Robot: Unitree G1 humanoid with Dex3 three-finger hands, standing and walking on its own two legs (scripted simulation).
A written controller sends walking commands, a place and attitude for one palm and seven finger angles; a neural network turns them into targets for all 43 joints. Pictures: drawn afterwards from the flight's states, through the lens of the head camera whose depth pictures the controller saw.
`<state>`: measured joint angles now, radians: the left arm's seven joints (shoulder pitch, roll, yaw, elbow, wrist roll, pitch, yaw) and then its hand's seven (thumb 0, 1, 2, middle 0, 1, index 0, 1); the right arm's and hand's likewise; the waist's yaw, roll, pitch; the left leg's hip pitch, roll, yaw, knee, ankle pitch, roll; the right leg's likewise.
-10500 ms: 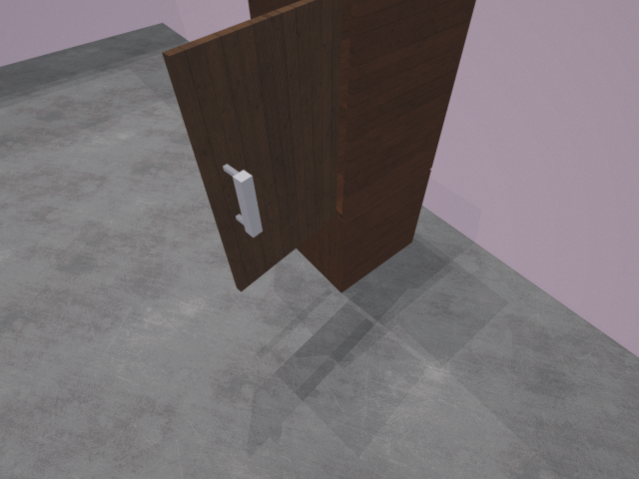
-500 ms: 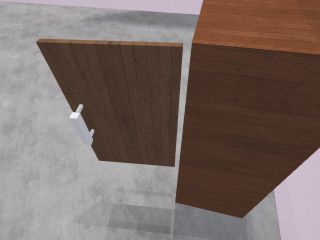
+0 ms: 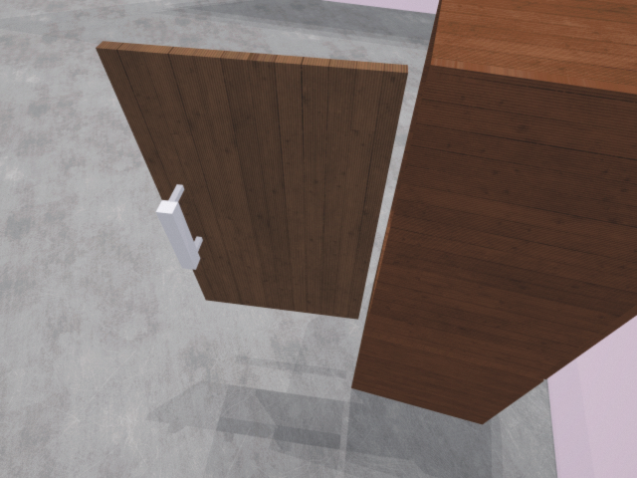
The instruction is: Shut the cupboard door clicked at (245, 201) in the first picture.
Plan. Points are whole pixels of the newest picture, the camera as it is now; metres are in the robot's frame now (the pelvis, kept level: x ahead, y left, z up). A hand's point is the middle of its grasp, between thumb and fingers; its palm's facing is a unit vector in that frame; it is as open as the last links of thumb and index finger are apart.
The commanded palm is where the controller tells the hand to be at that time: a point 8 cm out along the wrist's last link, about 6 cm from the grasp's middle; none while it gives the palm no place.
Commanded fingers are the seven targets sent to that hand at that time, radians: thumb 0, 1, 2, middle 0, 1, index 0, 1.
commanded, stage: shuffle to correct the standing spot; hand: left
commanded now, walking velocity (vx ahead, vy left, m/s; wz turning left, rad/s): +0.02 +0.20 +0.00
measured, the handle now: (184, 227) +0.48 +0.27 -0.03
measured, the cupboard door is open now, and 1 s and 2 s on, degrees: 98 98 98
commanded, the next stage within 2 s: come to a stop and stand still in 0.32 s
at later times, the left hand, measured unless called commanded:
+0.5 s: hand out of the picture +0.00 +0.30 -0.18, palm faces +0.05 -0.95 -0.29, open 7.4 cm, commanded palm none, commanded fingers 0.00 0.90 0.90 -0.20 -0.30 -0.20 -0.30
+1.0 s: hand out of the picture +0.02 +0.27 -0.16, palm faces -0.02 -0.97 -0.23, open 7.3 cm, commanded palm none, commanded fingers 0.00 0.90 0.90 -0.20 -0.30 -0.20 -0.30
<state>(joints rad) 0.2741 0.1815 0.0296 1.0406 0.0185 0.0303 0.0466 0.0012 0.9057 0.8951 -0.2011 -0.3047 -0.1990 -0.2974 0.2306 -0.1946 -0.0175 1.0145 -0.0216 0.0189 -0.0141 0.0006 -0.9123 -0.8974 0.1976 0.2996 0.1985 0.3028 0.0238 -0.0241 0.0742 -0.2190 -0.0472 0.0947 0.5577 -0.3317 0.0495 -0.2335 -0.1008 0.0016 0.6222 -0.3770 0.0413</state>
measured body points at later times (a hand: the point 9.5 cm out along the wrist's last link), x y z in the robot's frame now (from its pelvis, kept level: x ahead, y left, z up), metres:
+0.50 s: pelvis -0.02 +0.08 -0.01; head +0.01 +0.08 +0.44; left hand +0.00 +0.35 -0.16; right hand +0.07 -0.17 -0.15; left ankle +0.00 +0.21 -0.73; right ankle -0.04 -0.09 -0.71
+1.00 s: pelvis -0.01 +0.10 +0.00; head -0.01 +0.08 +0.45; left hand +0.02 +0.32 -0.14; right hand -0.03 -0.12 -0.16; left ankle -0.02 +0.21 -0.73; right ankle -0.02 +0.02 -0.73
